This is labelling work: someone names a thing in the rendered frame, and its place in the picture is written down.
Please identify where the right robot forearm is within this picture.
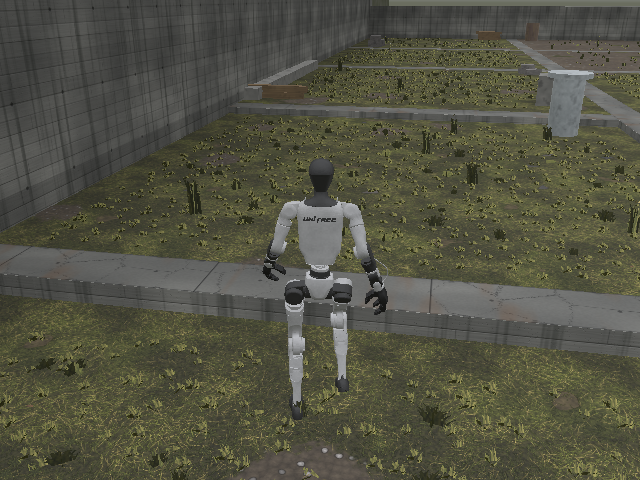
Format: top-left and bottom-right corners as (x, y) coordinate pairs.
(361, 243), (384, 292)

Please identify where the left robot forearm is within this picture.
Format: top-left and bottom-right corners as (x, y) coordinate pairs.
(264, 238), (280, 268)

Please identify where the right robot hand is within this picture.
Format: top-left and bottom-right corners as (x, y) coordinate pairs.
(365, 287), (388, 315)

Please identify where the left robot upper arm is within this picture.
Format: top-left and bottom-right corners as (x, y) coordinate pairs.
(270, 201), (300, 254)

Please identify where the robot left foot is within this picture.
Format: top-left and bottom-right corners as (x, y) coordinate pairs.
(289, 394), (304, 420)

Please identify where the left robot hand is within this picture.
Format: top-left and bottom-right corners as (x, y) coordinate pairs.
(262, 263), (286, 281)

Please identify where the right robot thigh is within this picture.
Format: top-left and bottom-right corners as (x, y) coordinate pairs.
(330, 278), (353, 329)

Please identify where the right robot upper arm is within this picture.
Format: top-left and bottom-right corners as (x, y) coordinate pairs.
(341, 202), (370, 259)

